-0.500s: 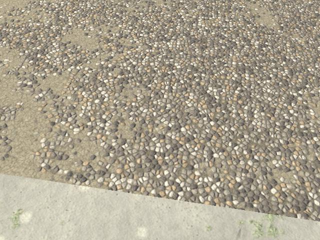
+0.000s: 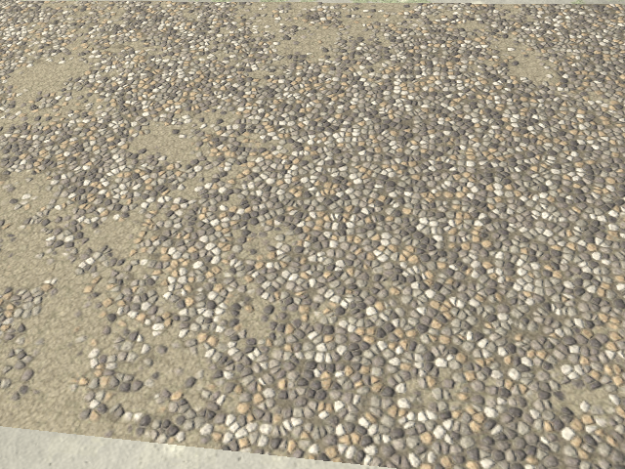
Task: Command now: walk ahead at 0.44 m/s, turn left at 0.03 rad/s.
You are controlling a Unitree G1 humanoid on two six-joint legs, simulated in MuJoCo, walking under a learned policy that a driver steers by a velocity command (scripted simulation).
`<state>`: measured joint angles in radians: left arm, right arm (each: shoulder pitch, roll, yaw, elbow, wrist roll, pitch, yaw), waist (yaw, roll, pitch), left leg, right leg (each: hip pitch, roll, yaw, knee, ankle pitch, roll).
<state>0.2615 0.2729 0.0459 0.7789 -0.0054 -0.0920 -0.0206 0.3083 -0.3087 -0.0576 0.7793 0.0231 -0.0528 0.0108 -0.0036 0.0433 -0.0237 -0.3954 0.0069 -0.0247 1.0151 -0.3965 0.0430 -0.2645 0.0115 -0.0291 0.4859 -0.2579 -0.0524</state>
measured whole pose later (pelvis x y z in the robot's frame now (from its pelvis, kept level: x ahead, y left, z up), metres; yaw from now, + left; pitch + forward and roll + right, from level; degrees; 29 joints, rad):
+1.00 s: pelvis +0.55 -0.01 -0.01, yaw +0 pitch +2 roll +1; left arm 0.09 0.27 0.03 0.72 -0.01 -0.09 -0.03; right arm 0.35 -0.30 -0.05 0.89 0.02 -0.06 0.01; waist -0.04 0.01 0.04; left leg -0.22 -0.01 -0.04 1.00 -0.47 0.02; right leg -0.45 0.00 -0.04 0.56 -0.15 -0.06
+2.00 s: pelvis +1.09 -0.04 -0.03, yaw -19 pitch +1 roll +2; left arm 0.08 0.28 0.07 0.69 -0.03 -0.02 -0.05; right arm 0.29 -0.30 -0.08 0.91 0.01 -0.04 -0.02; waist -0.04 -0.01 0.06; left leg 0.03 0.10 0.26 0.62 -0.47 -0.04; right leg -0.51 -0.01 -0.06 0.63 -0.12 -0.11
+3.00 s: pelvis +1.61 -0.26 -0.01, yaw -16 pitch +2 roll -1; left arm 0.01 0.26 0.04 0.64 0.00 -0.13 -0.01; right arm 0.43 -0.30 -0.07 0.82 0.03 -0.03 -0.02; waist -0.09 0.01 0.00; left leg -0.10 -0.08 -0.23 0.59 -0.45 0.05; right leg -0.43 0.04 0.05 0.46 -0.08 -0.01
